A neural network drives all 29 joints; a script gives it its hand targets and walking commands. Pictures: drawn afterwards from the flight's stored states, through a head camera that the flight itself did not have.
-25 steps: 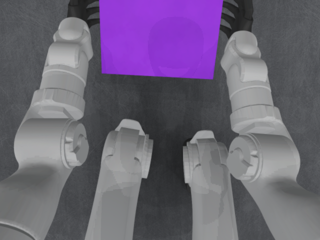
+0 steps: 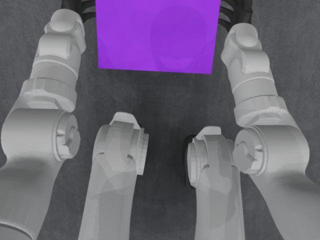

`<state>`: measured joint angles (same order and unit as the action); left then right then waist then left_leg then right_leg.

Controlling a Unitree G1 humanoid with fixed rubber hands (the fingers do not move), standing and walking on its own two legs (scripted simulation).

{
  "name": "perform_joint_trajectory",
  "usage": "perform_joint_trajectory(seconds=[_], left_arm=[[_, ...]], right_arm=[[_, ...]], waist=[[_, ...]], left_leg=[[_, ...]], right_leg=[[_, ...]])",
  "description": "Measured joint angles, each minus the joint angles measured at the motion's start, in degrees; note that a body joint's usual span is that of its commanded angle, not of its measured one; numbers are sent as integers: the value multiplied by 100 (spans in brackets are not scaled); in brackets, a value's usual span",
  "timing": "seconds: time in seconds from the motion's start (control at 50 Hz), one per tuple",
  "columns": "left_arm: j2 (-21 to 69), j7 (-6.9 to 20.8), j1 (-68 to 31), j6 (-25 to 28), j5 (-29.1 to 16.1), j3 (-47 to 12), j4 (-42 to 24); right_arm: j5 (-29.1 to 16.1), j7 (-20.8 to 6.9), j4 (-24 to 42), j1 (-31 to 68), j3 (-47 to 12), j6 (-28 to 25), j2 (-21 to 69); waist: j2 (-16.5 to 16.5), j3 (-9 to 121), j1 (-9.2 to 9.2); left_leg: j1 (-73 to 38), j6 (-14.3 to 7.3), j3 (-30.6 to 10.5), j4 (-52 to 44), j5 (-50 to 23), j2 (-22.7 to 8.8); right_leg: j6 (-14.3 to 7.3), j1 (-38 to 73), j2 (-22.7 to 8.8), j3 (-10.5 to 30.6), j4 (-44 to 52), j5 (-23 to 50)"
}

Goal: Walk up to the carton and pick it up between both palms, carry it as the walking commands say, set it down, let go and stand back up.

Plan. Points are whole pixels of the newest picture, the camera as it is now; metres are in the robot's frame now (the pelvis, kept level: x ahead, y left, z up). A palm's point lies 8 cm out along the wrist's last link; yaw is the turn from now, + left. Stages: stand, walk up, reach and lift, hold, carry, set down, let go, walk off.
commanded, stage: set down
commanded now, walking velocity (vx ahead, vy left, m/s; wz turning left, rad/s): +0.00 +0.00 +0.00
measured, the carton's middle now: (158, 19) +0.54 +0.08 -0.25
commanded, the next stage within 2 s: none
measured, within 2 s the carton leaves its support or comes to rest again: rests again in 0.54 s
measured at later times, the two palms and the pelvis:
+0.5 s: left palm (78, 18) +0.50 +0.24 -0.19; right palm (235, 31) +0.52 -0.09 -0.18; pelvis -0.01 +0.01 -0.01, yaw +0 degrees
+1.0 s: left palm (80, 17) +0.50 +0.24 -0.19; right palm (236, 29) +0.53 -0.09 -0.19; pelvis -0.01 +0.00 -0.02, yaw +0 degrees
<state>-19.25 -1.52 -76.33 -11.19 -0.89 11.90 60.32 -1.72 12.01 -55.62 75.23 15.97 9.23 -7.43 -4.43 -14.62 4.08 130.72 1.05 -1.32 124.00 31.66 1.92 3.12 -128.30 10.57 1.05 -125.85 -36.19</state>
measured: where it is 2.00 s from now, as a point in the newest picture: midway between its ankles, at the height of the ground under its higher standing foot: (160, 167)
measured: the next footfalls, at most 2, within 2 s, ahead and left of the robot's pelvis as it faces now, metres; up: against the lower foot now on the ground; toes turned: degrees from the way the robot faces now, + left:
none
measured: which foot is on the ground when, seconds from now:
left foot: down 0.00-1.00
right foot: down 0.00-1.00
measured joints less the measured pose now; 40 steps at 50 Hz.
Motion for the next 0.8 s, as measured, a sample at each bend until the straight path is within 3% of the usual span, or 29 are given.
perform_joint_trajectory(seconds=[0.44,0.8], left_arm=[[-131,34,-328,102,-177,-262,418],[-148,199,-507,146,-94,-171,591]], right_arm=[[-96,-250,-403,270,-54,-81,-227],[-156,-386,-669,436,-133,-113,-395]], waist=[[24,-509,-3],[1,-637,29]], left_leg=[[-81,-182,134,189,-50,-141],[-75,-184,151,311,-25,-223]], right_leg=[[19,109,-137,-15,-171,38],[-88,65,-234,-91,-315,37]])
